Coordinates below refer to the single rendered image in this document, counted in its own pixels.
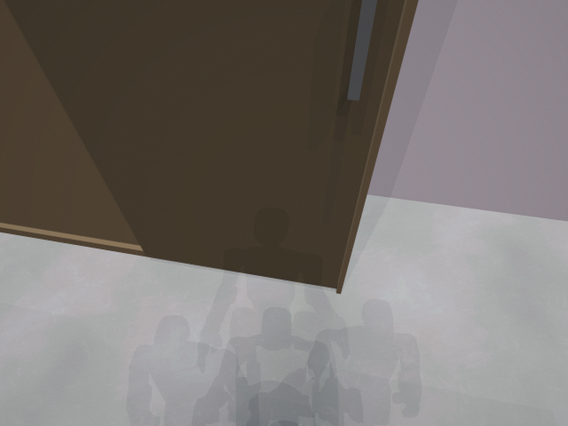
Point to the wardrobe door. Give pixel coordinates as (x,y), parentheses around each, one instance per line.
(48,179)
(222,128)

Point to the handle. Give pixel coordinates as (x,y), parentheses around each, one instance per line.
(366,20)

